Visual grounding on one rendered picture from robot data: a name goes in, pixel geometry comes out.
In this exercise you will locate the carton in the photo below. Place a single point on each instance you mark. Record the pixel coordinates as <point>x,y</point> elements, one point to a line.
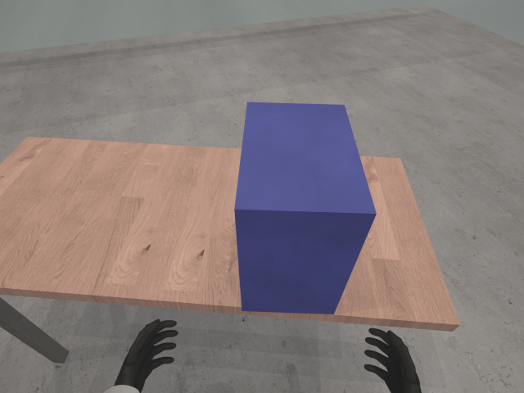
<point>303,207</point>

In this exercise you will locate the table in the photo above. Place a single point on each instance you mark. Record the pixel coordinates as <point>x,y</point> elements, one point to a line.
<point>154,225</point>

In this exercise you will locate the robot right hand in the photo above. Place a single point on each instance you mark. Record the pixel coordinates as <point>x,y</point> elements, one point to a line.
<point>401,376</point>

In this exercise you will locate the robot left hand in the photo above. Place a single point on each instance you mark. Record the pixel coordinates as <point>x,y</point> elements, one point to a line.
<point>139,361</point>

